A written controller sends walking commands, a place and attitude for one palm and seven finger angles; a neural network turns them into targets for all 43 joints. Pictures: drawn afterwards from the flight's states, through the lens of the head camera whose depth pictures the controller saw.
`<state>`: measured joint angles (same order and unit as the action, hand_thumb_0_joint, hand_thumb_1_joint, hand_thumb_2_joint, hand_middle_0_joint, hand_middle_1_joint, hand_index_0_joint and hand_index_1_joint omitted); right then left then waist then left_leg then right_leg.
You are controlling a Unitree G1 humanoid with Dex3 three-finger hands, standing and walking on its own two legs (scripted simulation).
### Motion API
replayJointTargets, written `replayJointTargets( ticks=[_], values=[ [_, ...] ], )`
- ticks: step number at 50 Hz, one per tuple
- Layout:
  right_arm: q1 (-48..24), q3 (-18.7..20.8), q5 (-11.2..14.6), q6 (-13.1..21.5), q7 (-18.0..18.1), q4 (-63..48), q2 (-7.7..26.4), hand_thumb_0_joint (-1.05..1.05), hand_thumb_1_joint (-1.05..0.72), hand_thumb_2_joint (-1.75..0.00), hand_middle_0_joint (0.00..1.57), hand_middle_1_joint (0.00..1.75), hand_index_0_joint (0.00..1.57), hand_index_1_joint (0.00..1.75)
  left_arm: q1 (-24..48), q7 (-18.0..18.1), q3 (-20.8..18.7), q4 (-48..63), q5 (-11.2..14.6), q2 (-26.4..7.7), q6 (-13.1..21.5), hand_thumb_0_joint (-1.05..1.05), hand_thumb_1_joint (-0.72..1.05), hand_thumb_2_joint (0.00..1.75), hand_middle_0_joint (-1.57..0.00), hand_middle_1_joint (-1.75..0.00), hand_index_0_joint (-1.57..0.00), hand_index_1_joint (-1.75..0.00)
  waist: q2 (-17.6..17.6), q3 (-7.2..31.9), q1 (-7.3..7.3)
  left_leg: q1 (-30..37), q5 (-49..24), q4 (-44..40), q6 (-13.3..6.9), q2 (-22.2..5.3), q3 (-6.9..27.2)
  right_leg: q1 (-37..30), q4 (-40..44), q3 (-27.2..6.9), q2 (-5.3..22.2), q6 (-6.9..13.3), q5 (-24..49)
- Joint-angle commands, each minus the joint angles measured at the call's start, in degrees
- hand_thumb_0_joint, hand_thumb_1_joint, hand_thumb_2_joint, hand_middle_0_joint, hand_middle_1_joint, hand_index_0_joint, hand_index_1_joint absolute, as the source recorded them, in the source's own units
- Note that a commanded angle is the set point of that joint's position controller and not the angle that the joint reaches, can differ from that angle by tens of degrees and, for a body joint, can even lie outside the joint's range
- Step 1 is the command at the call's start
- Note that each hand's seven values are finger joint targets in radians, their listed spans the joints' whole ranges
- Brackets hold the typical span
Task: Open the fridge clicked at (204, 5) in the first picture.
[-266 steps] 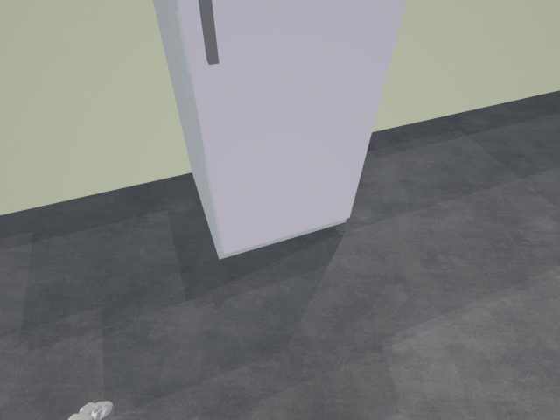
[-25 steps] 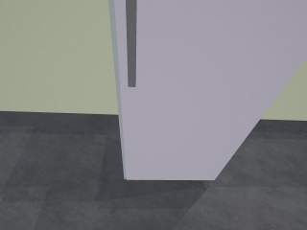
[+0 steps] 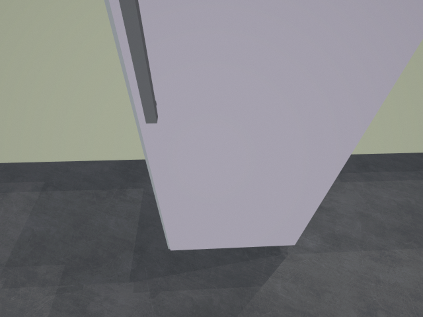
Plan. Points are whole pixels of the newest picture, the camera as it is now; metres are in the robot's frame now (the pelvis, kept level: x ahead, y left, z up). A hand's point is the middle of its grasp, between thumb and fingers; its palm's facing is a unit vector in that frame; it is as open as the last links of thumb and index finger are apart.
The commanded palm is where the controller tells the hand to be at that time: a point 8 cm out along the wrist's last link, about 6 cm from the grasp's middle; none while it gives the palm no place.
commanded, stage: come to a stop and stand still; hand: left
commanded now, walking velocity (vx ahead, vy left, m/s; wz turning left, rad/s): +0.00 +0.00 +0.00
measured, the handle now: (142, 57) +0.49 +0.15 +0.26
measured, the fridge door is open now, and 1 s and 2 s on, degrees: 0 0 0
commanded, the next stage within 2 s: look again from close up in 0.16 s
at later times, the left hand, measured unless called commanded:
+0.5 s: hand out of the picture -0.05 +0.19 -0.18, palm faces +0.02 -0.98 -0.18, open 7.4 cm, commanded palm none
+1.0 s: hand out of the picture -0.07 +0.21 -0.18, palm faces +0.02 -0.98 -0.17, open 7.4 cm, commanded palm none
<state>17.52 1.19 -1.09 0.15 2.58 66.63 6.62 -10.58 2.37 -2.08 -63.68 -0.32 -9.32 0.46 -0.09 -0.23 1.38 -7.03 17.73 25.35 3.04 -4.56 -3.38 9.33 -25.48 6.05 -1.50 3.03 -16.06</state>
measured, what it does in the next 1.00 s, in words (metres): shifts its weight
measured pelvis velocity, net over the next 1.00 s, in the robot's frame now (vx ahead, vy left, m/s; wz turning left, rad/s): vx -0.05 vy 0.05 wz -0.01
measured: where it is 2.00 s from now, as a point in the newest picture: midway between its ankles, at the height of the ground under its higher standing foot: outside the picture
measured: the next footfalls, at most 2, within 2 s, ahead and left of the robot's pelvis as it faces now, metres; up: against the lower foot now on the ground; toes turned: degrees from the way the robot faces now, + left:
none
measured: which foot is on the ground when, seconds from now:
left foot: down 0.00-1.00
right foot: down 0.00-1.00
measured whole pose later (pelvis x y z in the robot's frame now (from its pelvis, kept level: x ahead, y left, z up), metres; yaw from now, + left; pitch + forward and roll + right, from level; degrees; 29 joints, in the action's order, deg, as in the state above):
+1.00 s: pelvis -0.05 +0.05 +0.00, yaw -1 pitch -1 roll +0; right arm 19.5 -0.5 -1.0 0.9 0.9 62.3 7.4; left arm -20.4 1.9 0.4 -62.5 -1.3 -7.9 0.4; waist 0.6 -0.2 0.1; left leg -12.6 12.3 25.5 -3.2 1.7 -5.0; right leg 13.8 -26.9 3.6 3.1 -0.8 -12.3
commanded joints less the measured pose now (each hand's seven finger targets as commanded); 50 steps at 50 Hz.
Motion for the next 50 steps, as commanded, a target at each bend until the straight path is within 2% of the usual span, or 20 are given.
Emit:
replayJointTargets(
  ticks=[1, 6, 12, 13, 14, 15, 16, 17, 18, 19, 20, 21, 22, 23, 24, 28, 33, 41, 45, 50],
  values=[
    [4.0, 0.2, 0.2, 0.4, 0.4, -0.5, 4.0, 0.00, -0.90, -0.90, 0.20, 0.30, 0.20, 0.30, -5.8, -0.1, 0.2, 0.0, 0.1, -4.3, 0.5, 0.00, 0.90, 0.90, -0.20, -0.30, -0.20, -0.30, -2.0, -3.1, -1.32, -1.8, -16.7, -3.6, -1.9, -3.3, 1.7, -2.0, 5.0, -7.1, 8.6, -1.2, 23.8],
    [2.8, 0.2, 0.3, 0.2, 0.4, -0.9, 4.9, 0.00, -0.90, -0.90, 0.20, 0.30, 0.20, 0.30, -5.9, 0.0, 0.3, -0.2, -0.1, -4.7, 0.7, 0.00, 0.90, 0.90, -0.20, -0.30, -0.20, -0.30, 0.6, -2.4, -0.99, -0.4, -14.5, -4.4, -1.9, -3.0, 1.4, -2.4, 6.2, -7.5, 8.8, -1.4, 24.6],
    [1.7, 0.0, 0.4, 0.2, 0.3, -1.4, 5.8, 0.00, -0.90, -0.90, 0.20, 0.30, 0.20, 0.30, -7.3, -0.1, 0.6, -0.6, 0.0, -4.8, 0.9, 0.00, 0.90, 0.90, -0.20, -0.30, -0.20, -0.30, 0.5, -2.5, -1.05, 0.7, -14.0, -5.4, -2.1, -3.0, 1.4, -1.9, 7.1, -7.9, 8.6, -1.3, 22.5],
    [-4.7, 0.5, 0.9, 1.3, -0.5, -5.7, 8.2, 0.00, -0.90, -0.90, 0.20, 0.30, 0.20, 0.30, -14.2, 2.5, 0.2, -2.6, -0.9, -6.9, 2.4, 0.00, 0.90, 0.90, -0.20, -0.30, -0.20, -0.30, 4.8, -4.9, -4.14, -8.6, -8.9, 11.1, -1.3, -1.3, -2.6, -2.6, 4.1, -12.9, 12.9, -6.0, 56.2],
    [-3.9, -0.1, 1.0, 1.0, -0.7, -8.9, 6.1, 0.00, -0.90, -0.90, 0.20, 0.30, 0.20, 0.30, -14.5, 2.3, 0.0, -1.5, -1.0, -9.5, 3.2, 0.00, 0.90, 0.90, -0.20, -0.30, -0.20, -0.30, 3.8, -2.8, -1.95, -13.2, 1.8, 13.6, -2.1, 2.0, -1.1, -9.9, 1.1, -11.8, 16.4, -3.3, 75.2],
    [-1.8, 0.1, 1.0, 1.0, -0.6, -9.0, 4.2, 0.00, -0.90, -0.90, 0.20, 0.30, 0.20, 0.30, -14.9, 2.0, 0.1, -0.2, -1.1, -8.6, 3.1, 0.00, 0.90, 0.90, -0.20, -0.30, -0.20, -0.30, 4.2, 2.4, -1.97, -12.4, 5.3, 12.9, -3.4, 1.1, 0.6, -11.7, -0.9, -13.0, 17.8, -0.9, 74.5],
    [-0.7, 0.2, 1.1, 1.2, -0.7, -8.9, 4.1, 0.00, -0.90, -0.90, 0.20, 0.30, 0.20, 0.30, -13.5, 1.9, 0.5, 0.5, -1.3, -7.2, 2.8, 0.00, 0.90, 0.90, -0.20, -0.30, -0.20, -0.30, 3.0, 6.1, -1.06, -10.8, 4.4, 9.9, -3.2, 1.3, 0.6, -12.2, -1.8, -10.5, 16.4, 2.6, 67.0],
    [0.6, 0.0, 1.1, 1.0, -0.8, -8.3, 4.1, 0.00, -0.90, -0.90, 0.20, 0.30, 0.20, 0.30, -11.4, 1.5, 0.9, 1.2, -1.0, -6.9, 2.4, 0.00, 0.90, 0.90, -0.20, -0.30, -0.20, -0.30, 4.2, 8.3, -0.35, -5.9, 0.8, 6.2, -2.9, 1.9, 0.2, -9.7, -1.9, -8.5, 14.7, 2.9, 55.4],
    [2.4, 0.0, 1.0, 1.0, -0.8, -7.8, 4.5, 0.00, -0.90, -0.90, 0.20, 0.30, 0.20, 0.30, -9.7, 1.2, 1.1, 2.1, -0.7, -6.5, 2.1, 0.00, 0.90, 0.90, -0.20, -0.30, -0.20, -0.30, 4.3, 9.1, 0.59, -1.9, -3.9, 2.0, -2.8, 2.0, 0.7, -6.0, -1.8, -8.5, 13.1, 2.1, 39.9],
    [3.2, 0.2, 0.6, 1.2, -0.9, -7.6, 5.2, 0.00, -0.90, -0.90, 0.20, 0.30, 0.20, 0.30, -8.2, 1.0, 1.3, 2.7, -0.4, -5.3, 1.6, 0.00, 0.90, 0.90, -0.20, -0.30, -0.20, -0.30, 1.7, 6.1, 0.80, -0.1, -7.9, 1.0, -3.1, 0.3, 1.8, -1.2, -1.6, -7.4, 10.5, 0.9, 24.8],
    [2.9, 0.2, 0.2, 1.3, -0.9, -7.8, 6.9, 0.00, -0.90, -0.90, 0.20, 0.30, 0.20, 0.30, -8.2, 0.8, 1.4, 2.8, -0.4, -4.1, 1.2, 0.00, 0.90, 0.90, -0.20, -0.30, -0.20, -0.30, -0.9, 2.8, 0.24, -2.4, -9.5, -0.5, -4.1, -2.1, 4.4, 2.3, -0.3, -7.2, 8.6, -0.3, 11.8],
    [1.6, 0.1, 0.0, 1.1, -0.8, -8.3, 7.8, 0.00, -0.90, -0.90, 0.20, 0.30, 0.20, 0.30, -8.5, 0.7, 1.5, 2.7, -0.4, -3.2, 0.9, 0.00, 0.90, 0.90, -0.20, -0.30, -0.20, -0.30, -0.9, -1.9, -0.39, -6.9, -6.0, -2.4, -5.2, -3.7, 6.2, 4.2, 1.8, -7.1, 7.1, -0.9, 3.3],
    [0.1, 0.1, 0.0, 0.8, -1.0, -9.2, 7.8, 0.00, -0.90, -0.90, 0.20, 0.30, 0.20, 0.30, -8.8, 0.6, 1.6, 3.0, -0.8, -3.2, 0.6, 0.00, 0.90, 0.90, -0.20, -0.30, -0.20, -0.30, -1.2, -5.8, -0.95, -9.9, -0.1, -3.7, -5.2, -3.0, 6.4, 6.2, 3.8, -7.6, 6.9, -0.7, -3.5],
    [-0.4, 0.1, 0.0, 0.7, -1.2, -9.4, 7.5, 0.00, -0.90, -0.90, 0.20, 0.30, 0.20, 0.30, -8.8, 0.4, 1.7, 3.0, -1.0, -3.6, 0.4, 0.00, 0.90, 0.90, -0.20, -0.30, -0.20, -0.30, -3.3, -8.6, -0.92, -11.5, 3.3, -5.4, -5.0, -2.1, 6.9, 7.8, 3.5, -8.0, 6.7, -0.6, -5.6],
    [0.1, -0.1, 0.0, 0.8, -1.2, -9.3, 7.4, 0.00, -0.90, -0.90, 0.20, 0.30, 0.20, 0.30, -9.5, 0.3, 1.7, 2.7, -1.1, -3.8, 0.5, 0.00, 0.90, 0.90, -0.20, -0.30, -0.20, -0.30, -4.5, -9.6, -1.17, -12.6, 3.6, -6.5, -5.3, -2.2, 7.6, 7.4, 3.0, -7.6, 6.4, -0.7, -3.9],
    [1.0, 0.1, -0.1, 1.1, -1.2, -10.1, 8.7, 0.00, -0.90, -0.90, 0.20, 0.30, 0.20, 0.30, -11.8, -0.2, 1.8, 2.8, -1.1, -3.3, 0.3, 0.00, 0.90, 0.90, -0.20, -0.30, -0.20, -0.30, -2.0, -8.7, -1.75, -15.3, 11.3, -10.6, -5.9, -2.4, 9.6, 5.2, 1.5, -6.4, 5.7, -1.0, -3.2],
    [1.8, 0.0, 0.0, 1.3, -1.2, -9.9, 9.3, 0.00, -0.90, -0.90, 0.20, 0.30, 0.20, 0.30, -12.6, -0.4, 1.7, 3.4, -1.1, -3.3, 0.2, 0.00, 0.90, 0.90, -0.20, -0.30, -0.20, -0.30, -0.9, -6.2, -2.11, -15.5, 12.0, -11.9, -6.3, -2.5, 10.4, 3.3, 0.6, -5.6, 5.9, -1.3, -1.8],
    [3.3, -0.2, 0.1, 1.4, -1.2, -8.3, 8.2, 0.00, -0.90, -0.90, 0.20, 0.30, 0.20, 0.30, -13.1, -0.4, 1.8, 3.6, -0.9, -3.2, 0.4, 0.00, 0.90, 0.90, -0.20, -0.30, -0.20, -0.30, -0.9, -5.5, -1.97, -14.3, 8.5, -10.9, -6.1, -1.9, 9.7, 3.5, 1.8, -6.5, 6.8, -1.2, -0.4],
    [4.2, -0.5, 0.3, 1.7, -1.2, -7.2, 7.4, 0.00, -0.90, -0.90, 0.20, 0.30, 0.20, 0.30, -12.9, -0.2, 1.8, 3.3, -0.8, -3.1, 0.7, 0.00, 0.90, 0.90, -0.20, -0.30, -0.20, -0.30, 0.7, -4.5, -1.78, -12.4, 3.6, -9.5, -5.9, -1.6, 8.7, 2.9, 2.2, -6.8, 7.4, -1.2, 2.2],
    [4.3, -0.8, 0.5, 1.8, -1.2, -6.0, 6.6, 0.00, -0.90, -0.90, 0.20, 0.30, 0.20, 0.30, -13.1, -0.1, 2.0, 2.7, -0.7, -2.9, 0.9, 0.00, 0.90, 0.90, -0.20, -0.30, -0.20, -0.30, 0.4, -4.8, -1.58, -10.6, -1.1, -7.8, -5.6, -1.0, 7.2, 3.5, 3.2, -7.5, 8.0, -1.0, 3.6]
  ],
)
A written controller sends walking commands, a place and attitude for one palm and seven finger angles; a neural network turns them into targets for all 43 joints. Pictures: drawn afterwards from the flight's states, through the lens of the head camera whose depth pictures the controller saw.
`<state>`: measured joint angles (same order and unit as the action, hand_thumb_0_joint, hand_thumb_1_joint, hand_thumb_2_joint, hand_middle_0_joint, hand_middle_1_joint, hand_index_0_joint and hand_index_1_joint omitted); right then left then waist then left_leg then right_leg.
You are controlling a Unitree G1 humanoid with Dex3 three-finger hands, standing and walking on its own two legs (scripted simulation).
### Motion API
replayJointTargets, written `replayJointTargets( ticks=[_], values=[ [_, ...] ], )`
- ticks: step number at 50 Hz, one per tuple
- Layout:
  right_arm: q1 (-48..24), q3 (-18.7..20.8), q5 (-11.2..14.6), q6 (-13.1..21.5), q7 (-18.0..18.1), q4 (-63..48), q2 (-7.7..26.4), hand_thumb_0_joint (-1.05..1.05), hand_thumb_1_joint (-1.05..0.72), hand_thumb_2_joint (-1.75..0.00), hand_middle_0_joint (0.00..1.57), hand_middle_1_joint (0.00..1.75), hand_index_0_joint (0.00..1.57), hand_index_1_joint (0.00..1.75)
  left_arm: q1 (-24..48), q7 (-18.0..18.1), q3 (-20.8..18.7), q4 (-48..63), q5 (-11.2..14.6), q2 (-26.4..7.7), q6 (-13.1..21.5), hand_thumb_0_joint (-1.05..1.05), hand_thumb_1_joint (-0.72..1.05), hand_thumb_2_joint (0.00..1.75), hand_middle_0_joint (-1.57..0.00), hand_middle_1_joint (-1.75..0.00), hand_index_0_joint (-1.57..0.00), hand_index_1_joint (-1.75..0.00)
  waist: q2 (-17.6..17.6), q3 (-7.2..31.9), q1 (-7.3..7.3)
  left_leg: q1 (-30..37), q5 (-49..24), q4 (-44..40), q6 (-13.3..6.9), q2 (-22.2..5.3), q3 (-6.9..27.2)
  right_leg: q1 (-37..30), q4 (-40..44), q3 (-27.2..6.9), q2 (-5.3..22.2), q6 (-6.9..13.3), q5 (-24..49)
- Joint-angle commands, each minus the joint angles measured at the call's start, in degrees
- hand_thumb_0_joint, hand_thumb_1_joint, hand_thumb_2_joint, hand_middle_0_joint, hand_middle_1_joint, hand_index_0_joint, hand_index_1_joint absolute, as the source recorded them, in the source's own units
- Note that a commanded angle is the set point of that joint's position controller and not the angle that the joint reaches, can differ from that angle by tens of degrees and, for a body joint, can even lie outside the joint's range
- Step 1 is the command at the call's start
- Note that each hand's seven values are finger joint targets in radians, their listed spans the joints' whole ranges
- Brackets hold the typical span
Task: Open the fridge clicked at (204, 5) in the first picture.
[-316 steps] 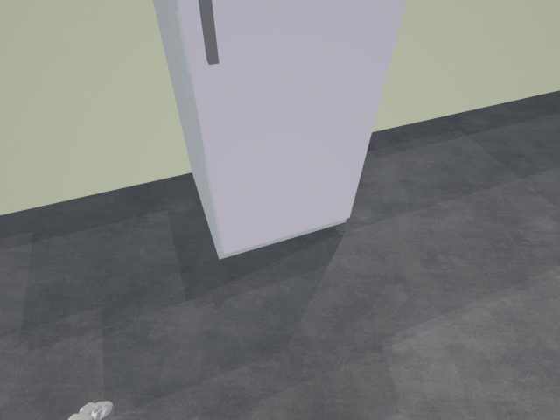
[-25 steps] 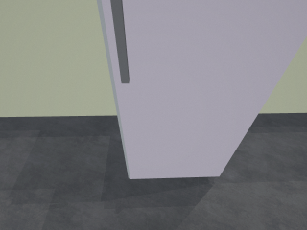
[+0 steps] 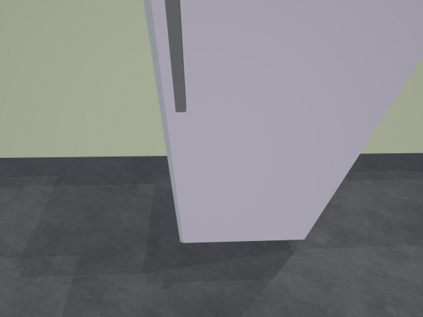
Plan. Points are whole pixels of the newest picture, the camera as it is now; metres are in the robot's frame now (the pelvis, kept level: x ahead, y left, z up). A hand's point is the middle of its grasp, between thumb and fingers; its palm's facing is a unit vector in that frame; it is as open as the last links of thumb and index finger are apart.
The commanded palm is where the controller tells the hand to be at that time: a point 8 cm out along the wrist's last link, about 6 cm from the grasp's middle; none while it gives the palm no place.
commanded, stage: look again from close up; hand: left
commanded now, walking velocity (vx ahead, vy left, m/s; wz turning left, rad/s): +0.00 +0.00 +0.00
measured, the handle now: (177, 49) +0.54 +0.11 +0.25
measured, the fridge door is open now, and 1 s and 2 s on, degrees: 0 0 0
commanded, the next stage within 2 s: shuffle to correct the standing spot in 0.78 s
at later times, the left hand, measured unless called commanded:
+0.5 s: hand out of the picture +0.00 +0.15 -0.18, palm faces +0.02 -0.99 -0.16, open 7.4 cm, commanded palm none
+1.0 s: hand out of the picture +0.01 +0.14 -0.18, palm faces +0.03 -0.99 -0.15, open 7.4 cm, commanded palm none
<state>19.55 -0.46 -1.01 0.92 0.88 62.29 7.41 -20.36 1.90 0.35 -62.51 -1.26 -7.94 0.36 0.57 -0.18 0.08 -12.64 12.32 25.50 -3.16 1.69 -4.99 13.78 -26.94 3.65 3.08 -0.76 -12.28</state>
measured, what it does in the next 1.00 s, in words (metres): stands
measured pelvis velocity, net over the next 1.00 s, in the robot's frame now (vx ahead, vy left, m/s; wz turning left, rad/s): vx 0.02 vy -0.01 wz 0.00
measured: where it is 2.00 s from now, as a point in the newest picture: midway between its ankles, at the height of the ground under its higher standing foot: outside the picture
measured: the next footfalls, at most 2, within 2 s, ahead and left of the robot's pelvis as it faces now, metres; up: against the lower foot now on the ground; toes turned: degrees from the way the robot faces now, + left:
right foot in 1.74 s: +0.29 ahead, -0.23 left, +0.00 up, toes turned +0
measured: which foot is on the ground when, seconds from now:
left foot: down 0.00-1.00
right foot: down 0.00-1.00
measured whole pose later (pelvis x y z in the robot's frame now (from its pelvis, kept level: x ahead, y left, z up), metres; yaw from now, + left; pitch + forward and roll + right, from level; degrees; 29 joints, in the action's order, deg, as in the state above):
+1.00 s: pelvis +0.02 -0.01 +0.00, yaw +0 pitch -1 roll +0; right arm 17.8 -0.3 -1.2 1.0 1.2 65.0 6.7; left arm -19.1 1.8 0.0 -63.1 -1.3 -7.5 0.5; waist 1.4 -0.7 0.2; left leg -10.3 13.8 24.8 -1.9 0.6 -4.5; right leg 11.4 -26.2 4.1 1.9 0.2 -13.8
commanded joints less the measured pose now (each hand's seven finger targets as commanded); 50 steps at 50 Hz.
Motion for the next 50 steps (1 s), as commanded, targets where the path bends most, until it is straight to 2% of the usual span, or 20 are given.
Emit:
replayJointTargets(
  ticks=[1, 12, 16, 20, 23, 32, 36, 42, 45, 48, 50],
  values=[
    [2.3, 0.8, 0.4, 1.0, 0.6, -1.3, 5.4, 0.00, -0.90, -0.90, 0.20, 0.30, 0.20, 0.30, -3.3, 0.4, -0.4, 1.4, 0.3, -4.3, 1.1, 0.00, 0.90, 0.90, -0.20, -0.30, -0.20, -0.30, 0.2, -4.8, -0.28, -4.5, 3.7, -7.6, 0.8, -7.1, 8.4, -0.6, 4.7, -5.1, 3.5, 2.7, -0.3],
    [1.3, 0.7, 0.5, 0.9, 0.7, 0.0, 4.6, 0.00, -0.90, -0.90, 0.20, 0.30, 0.20, 0.30, -3.0, 0.5, -0.4, 0.8, 0.4, -4.0, 1.2, 0.00, 0.90, 0.90, -0.20, -0.30, -0.20, -0.30, -0.3, -4.8, -0.29, -3.0, 0.5, -6.5, 1.2, -7.0, 7.3, -0.8, 5.5, -5.5, 3.6, 2.6, 0.8],
    [1.3, 0.7, 0.5, 1.1, 0.8, 0.2, 4.7, 0.00, -0.90, -0.90, 0.20, 0.30, 0.20, 0.30, -3.0, 0.6, -0.5, 0.8, 0.4, -4.0, 1.2, 0.00, 0.90, 0.90, -0.20, -0.30, -0.20, -0.30, -0.7, -3.2, -0.38, -2.1, -2.9, -5.9, 1.2, -7.2, 7.1, -2.3, 5.0, -5.2, 3.7, 2.6, 3.5],
    [1.0, 0.7, 0.5, 1.1, 0.9, 0.4, 4.9, 0.00, -0.90, -0.90, 0.20, 0.30, 0.20, 0.30, -2.7, 0.6, -0.5, 0.8, 0.4, -3.9, 1.2, 0.00, 0.90, 0.90, -0.20, -0.30, -0.20, -0.30, -0.9, -3.5, -0.34, -1.6, -4.0, -5.8, 1.2, -7.4, 7.0, -2.4, 5.2, -5.3, 3.6, 2.6, 4.5],
    [0.7, 0.7, 0.5, 1.0, 0.9, 0.6, 4.9, 0.00, -0.90, -0.90, 0.20, 0.30, 0.20, 0.30, -2.5, 0.5, -0.5, 0.6, 0.5, -3.9, 1.1, 0.00, 0.90, 0.90, -0.20, -0.30, -0.20, -0.30, -1.1, -4.5, -0.43, -1.7, -2.6, -6.4, 1.3, -7.4, 6.9, -1.9, 5.6, -5.3, 3.6, 2.6, 3.2],
    [0.8, 0.7, 0.4, 1.0, 0.8, 0.9, 5.0, 0.00, -0.90, -0.90, 0.20, 0.30, 0.20, 0.30, -2.3, 0.5, -0.7, 0.9, 0.5, -4.3, 1.2, 0.00, 0.90, 0.90, -0.20, -0.30, -0.20, -0.30, 0.4, -3.7, -0.42, -0.9, -3.7, -6.5, 1.4, -7.4, 6.9, -2.9, 5.9, -5.4, 3.6, 2.7, 4.2],
    [0.7, 0.7, 0.4, 1.0, 0.8, 1.1, 5.0, 0.00, -0.90, -0.90, 0.20, 0.30, 0.20, 0.30, -2.2, 0.5, -0.7, 0.9, 0.5, -4.4, 1.2, 0.00, 0.90, 0.90, -0.20, -0.30, -0.20, -0.30, -0.8, -4.3, -0.48, -1.1, -3.6, -6.9, 1.4, -7.4, 6.9, -2.9, 6.1, -5.4, 3.6, 2.7, 4.1],
    [0.9, 0.7, 0.5, 1.1, 0.9, 1.3, 5.0, 0.00, -0.90, -0.90, 0.20, 0.30, 0.20, 0.30, -2.4, 0.5, -0.8, 0.7, 0.5, -4.4, 1.3, 0.00, 0.90, 0.90, -0.20, -0.30, -0.20, -0.30, -0.2, -4.1, -0.49, -0.6, -3.7, -7.0, 1.5, -7.5, 6.6, -3.1, 6.5, -5.3, 3.7, 2.6, 4.2],
    [1.4, 0.5, 0.4, 0.9, 0.8, 1.7, 4.4, 0.00, -0.90, -0.90, 0.20, 0.30, 0.20, 0.30, -2.6, 0.5, -0.6, 0.4, 0.4, -3.7, 1.1, 0.00, 0.90, 0.90, -0.20, -0.30, -0.20, -0.30, -0.4, -4.4, -0.30, -0.9, -0.5, -7.4, 1.5, -7.5, 6.9, -2.8, 6.5, -4.9, 3.3, 2.5, 1.0],
    [2.1, 1.0, -0.1, 0.3, 0.7, 1.8, 5.0, 0.00, -0.90, -0.90, 0.20, 0.30, 0.20, 0.30, -3.0, 0.1, -1.0, 0.6, 0.0, -3.4, 0.5, 0.00, 0.90, 0.90, -0.20, -0.30, -0.20, -0.30, -1.8, -6.6, -0.07, -4.1, 14.3, -10.0, 0.7, -8.2, 9.4, -0.8, 4.4, -3.0, 2.0, 2.6, -9.3],
    [2.2, 1.5, -0.2, 0.0, 0.7, 1.4, 5.8, 0.00, -0.90, -0.90, 0.20, 0.30, 0.20, 0.30, -3.6, -0.1, -1.2, 0.9, -0.3, -3.1, 0.4, 0.00, 0.90, 0.90, -0.20, -0.30, -0.20, -0.30, -3.4, -7.2, -0.21, -5.9, 20.0, -11.8, -0.4, -9.5, 11.8, -0.1, 2.1, -1.1, 1.1, 2.4, -11.4]
  ],
)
